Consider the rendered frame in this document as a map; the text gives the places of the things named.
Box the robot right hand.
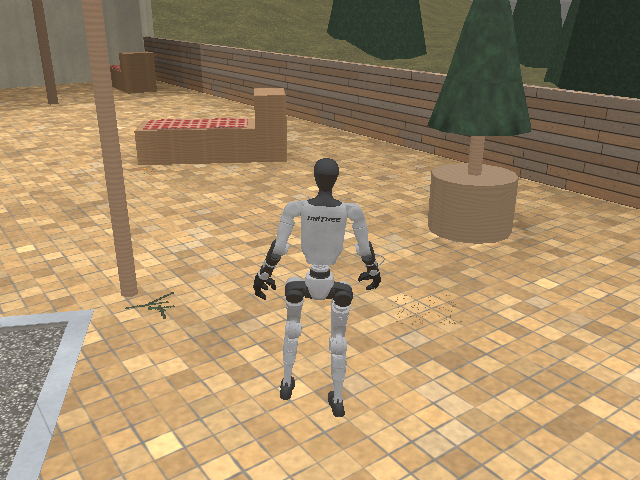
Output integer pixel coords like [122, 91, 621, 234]
[358, 272, 381, 290]

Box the robot left hand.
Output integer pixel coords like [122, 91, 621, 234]
[253, 273, 276, 300]

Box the robot left upper arm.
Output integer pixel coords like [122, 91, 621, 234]
[272, 200, 304, 256]

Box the robot right foot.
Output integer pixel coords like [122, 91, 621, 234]
[328, 391, 345, 417]

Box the robot right upper arm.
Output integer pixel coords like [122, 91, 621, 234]
[345, 203, 371, 257]

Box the right robot forearm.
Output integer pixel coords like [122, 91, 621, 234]
[361, 241, 379, 276]

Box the humanoid robot head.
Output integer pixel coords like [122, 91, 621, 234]
[307, 158, 342, 207]

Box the left robot forearm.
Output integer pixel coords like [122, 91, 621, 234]
[258, 239, 281, 280]

